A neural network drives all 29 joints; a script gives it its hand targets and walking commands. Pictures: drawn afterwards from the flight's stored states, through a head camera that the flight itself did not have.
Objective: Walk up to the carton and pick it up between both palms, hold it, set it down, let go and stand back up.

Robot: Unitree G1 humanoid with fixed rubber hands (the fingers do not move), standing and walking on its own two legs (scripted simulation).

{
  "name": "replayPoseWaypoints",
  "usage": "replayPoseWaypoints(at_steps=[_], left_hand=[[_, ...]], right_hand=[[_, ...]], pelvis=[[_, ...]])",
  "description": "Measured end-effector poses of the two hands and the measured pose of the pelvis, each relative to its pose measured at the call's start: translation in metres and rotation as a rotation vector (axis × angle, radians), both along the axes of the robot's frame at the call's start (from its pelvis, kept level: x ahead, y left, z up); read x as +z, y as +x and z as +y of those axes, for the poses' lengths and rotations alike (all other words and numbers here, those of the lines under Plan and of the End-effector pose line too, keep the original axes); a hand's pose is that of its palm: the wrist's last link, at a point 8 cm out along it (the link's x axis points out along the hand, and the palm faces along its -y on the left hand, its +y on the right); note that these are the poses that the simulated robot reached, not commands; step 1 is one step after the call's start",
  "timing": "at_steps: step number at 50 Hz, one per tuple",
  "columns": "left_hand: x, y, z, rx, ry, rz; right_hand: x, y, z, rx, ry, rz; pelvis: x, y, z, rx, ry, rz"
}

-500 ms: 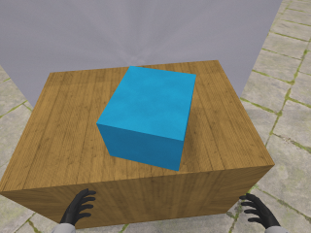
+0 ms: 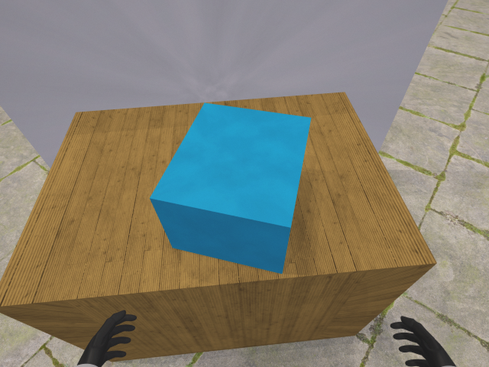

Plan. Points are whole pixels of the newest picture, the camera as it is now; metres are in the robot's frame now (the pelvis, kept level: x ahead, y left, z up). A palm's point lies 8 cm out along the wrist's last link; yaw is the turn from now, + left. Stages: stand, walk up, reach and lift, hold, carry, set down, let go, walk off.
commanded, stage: stand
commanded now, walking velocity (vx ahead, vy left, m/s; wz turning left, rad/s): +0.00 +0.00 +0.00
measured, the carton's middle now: (241, 183) +0.47 +0.01 -0.03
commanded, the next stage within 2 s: none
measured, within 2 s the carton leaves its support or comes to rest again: neither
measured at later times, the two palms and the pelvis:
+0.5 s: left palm out of the picture +0.14 +0.27 -0.07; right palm out of the picture +0.10 -0.28 -0.08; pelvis -0.01 +0.00 +0.00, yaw +0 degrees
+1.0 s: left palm out of the picture +0.12 +0.27 -0.07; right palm out of the picture +0.09 -0.28 -0.08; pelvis -0.02 +0.00 +0.00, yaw +0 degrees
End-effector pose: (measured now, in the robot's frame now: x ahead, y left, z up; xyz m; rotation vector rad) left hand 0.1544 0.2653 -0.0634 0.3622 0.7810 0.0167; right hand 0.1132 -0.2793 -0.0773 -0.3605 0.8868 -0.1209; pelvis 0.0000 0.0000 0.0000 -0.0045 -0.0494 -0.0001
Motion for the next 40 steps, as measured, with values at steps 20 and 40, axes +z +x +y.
replayPoseWaypoints(at_steps=[20,40], left_hand=[[-0.002,-0.010,0.002,0.008,0.003,0.012],[-0.006,-0.028,0.004,0.023,0.009,0.032]], right_hand=[[0.001,-0.006,-0.003,-0.003,-0.001,-0.005],[0.003,-0.017,-0.004,-0.001,0.000,-0.021]], pelvis=[[0.000,-0.006,0.000,0.000,0.001,-0.008],[0.000,-0.017,-0.001,0.000,0.001,-0.025]])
